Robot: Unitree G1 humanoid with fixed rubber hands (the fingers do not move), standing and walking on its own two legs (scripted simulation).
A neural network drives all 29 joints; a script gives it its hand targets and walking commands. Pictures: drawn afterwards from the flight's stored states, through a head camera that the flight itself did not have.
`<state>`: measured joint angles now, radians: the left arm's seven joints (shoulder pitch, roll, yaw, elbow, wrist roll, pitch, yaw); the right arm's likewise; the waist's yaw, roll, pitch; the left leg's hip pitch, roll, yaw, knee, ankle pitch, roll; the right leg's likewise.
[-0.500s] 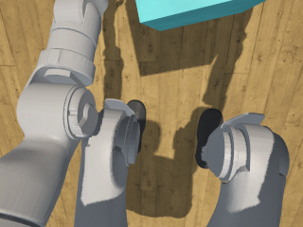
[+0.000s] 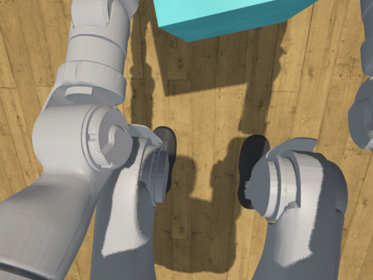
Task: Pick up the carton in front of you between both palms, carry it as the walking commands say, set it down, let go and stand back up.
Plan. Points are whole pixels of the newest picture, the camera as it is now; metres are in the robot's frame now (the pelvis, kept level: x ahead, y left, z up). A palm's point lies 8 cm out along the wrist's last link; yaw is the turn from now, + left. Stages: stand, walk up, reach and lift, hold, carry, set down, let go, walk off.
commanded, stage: reach and lift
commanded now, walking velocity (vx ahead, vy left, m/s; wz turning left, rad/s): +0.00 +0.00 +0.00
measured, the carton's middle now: out of the picture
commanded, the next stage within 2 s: none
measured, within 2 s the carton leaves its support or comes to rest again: leaves its support in 0.18 s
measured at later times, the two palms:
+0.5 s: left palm out of the picture +0.52 +0.11 -0.01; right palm out of the picture +0.53 -0.19 -0.01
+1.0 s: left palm out of the picture +0.49 +0.12 +0.13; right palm out of the picture +0.48 -0.18 +0.12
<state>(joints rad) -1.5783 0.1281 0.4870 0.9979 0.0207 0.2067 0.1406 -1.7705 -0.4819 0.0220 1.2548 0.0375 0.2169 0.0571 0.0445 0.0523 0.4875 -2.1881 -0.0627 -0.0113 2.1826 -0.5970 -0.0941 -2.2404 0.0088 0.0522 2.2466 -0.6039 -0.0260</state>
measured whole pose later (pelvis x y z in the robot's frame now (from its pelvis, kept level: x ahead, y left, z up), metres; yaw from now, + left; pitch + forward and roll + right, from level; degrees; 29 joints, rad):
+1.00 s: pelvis +0.01 +0.02 +0.17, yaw -5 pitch +41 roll +2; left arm -0.93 -0.10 0.53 0.56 0.18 0.42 0.12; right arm -1.02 -0.06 -0.34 0.70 -0.23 0.46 0.02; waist 0.03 0.03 -0.18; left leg -1.83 -0.06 -0.06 1.61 -0.50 -0.07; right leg -1.86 0.05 0.07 1.62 -0.48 0.03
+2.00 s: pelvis +0.09 +0.02 +0.40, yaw -7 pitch +1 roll +0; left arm -0.28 -0.16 0.28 0.40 0.24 0.54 0.03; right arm -0.25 0.15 -0.24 0.37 -0.25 0.57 -0.01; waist -0.01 0.01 -0.08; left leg -0.30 -0.02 -0.09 0.54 -0.26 -0.01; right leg -0.31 0.01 0.07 0.52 -0.24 0.02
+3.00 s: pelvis +0.10 +0.02 +0.41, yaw -7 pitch -5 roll +0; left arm -0.27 -0.15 0.24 0.29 0.28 0.68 0.01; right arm -0.24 0.15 -0.20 0.26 -0.27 0.71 0.01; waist -0.01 0.01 0.02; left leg -0.08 -0.02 -0.08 0.38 -0.21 -0.01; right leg -0.09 0.01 0.07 0.37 -0.19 0.02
